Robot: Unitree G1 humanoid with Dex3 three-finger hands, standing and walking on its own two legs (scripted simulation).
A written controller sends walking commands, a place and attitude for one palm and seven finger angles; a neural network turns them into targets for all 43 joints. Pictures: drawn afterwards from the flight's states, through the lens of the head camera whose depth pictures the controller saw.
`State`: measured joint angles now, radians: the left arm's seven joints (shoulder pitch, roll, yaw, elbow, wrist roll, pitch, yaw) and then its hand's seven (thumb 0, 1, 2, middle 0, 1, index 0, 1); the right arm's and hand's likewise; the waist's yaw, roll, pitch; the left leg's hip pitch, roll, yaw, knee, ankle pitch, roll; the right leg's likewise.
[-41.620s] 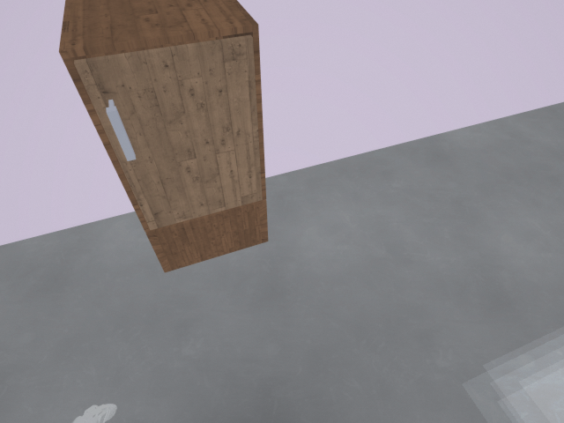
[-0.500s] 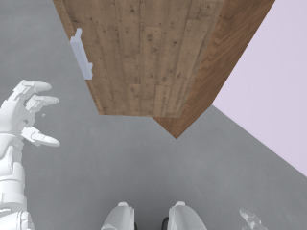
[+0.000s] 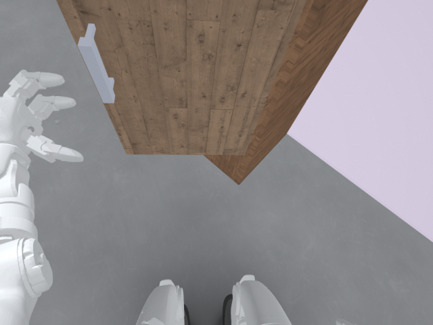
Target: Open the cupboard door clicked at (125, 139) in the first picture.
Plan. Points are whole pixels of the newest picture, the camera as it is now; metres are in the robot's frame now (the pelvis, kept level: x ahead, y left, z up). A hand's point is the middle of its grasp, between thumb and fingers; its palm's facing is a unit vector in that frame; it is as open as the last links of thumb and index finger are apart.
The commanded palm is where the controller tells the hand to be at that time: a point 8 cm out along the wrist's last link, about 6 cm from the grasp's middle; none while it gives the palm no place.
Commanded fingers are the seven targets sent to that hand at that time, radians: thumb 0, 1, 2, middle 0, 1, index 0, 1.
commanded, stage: move the hooked fingers beside the handle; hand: left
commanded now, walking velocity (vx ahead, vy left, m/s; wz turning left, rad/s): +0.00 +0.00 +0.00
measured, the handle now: (100, 66) +0.59 +0.22 +0.04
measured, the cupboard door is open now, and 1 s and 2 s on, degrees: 44 44 44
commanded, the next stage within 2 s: slide the fingers in behind the handle in 1.32 s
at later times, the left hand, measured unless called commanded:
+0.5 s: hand (69, 81) +0.54 +0.26 +0.06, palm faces +0.02 -1.00 -0.03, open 14.0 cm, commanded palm +0.53 +0.30 +0.05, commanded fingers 0.00 -0.50 0.30 -0.30 -1.20 -0.30 -1.20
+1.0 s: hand (63, 80) +0.55 +0.27 +0.05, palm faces +0.02 -1.00 -0.03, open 14.0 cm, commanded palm +0.53 +0.29 +0.04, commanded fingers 0.00 -0.50 0.30 -0.30 -1.20 -0.30 -1.20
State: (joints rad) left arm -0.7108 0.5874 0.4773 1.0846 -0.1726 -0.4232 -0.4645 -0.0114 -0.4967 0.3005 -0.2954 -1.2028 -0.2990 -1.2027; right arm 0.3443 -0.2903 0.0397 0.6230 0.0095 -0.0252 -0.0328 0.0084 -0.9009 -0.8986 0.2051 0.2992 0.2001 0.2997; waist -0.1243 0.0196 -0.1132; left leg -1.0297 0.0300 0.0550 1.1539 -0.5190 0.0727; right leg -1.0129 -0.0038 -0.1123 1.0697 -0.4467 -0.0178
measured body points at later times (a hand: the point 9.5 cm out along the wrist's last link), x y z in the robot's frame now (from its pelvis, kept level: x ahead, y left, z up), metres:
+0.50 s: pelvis +0.00 -0.01 -0.02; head +0.18 +0.02 +0.39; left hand +0.53 +0.31 +0.06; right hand -0.02 -0.28 -0.11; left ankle +0.01 +0.07 -0.65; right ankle +0.03 -0.12 -0.65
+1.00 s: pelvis +0.01 +0.00 -0.01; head +0.20 +0.04 +0.39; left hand +0.54 +0.33 +0.06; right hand -0.01 -0.27 -0.10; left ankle +0.01 +0.07 -0.65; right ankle +0.03 -0.12 -0.65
